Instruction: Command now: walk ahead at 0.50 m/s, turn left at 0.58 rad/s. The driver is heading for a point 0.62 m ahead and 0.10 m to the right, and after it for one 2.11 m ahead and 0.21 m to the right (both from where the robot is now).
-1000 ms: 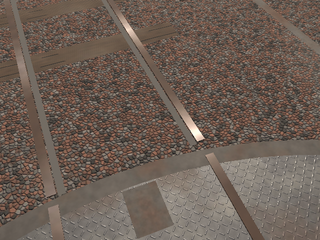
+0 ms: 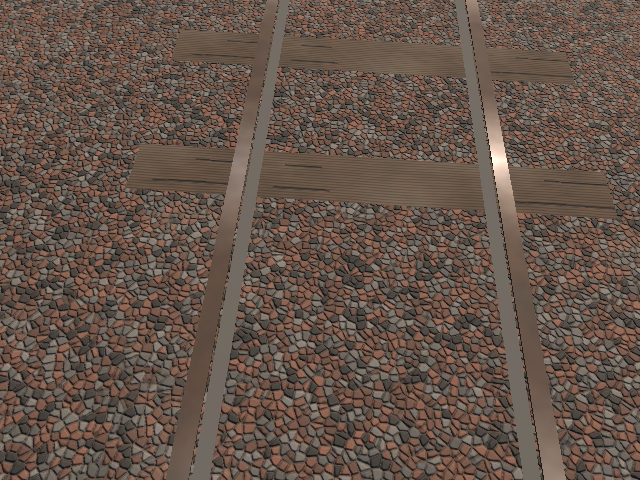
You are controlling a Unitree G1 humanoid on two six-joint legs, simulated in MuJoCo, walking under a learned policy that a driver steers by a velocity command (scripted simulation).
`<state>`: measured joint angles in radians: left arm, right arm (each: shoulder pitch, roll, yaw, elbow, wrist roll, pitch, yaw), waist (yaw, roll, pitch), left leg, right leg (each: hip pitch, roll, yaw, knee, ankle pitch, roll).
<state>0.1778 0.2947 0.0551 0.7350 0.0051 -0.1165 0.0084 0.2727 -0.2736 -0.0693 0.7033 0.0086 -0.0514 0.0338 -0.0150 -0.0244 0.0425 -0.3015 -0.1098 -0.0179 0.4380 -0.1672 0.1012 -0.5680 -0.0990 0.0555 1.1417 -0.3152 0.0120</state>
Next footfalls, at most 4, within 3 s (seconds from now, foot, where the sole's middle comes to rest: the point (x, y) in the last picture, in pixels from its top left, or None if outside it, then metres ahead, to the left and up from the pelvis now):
0.32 right None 0.37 -0.12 -0.78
0.80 left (285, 396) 0.63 0.08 -0.78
1.26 right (407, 419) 0.58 -0.18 -0.78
1.68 left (295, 406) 0.61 0.05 -0.78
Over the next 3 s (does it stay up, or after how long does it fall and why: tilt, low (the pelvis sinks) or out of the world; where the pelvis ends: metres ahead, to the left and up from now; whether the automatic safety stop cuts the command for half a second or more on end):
stays up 0.70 -0.12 -0.02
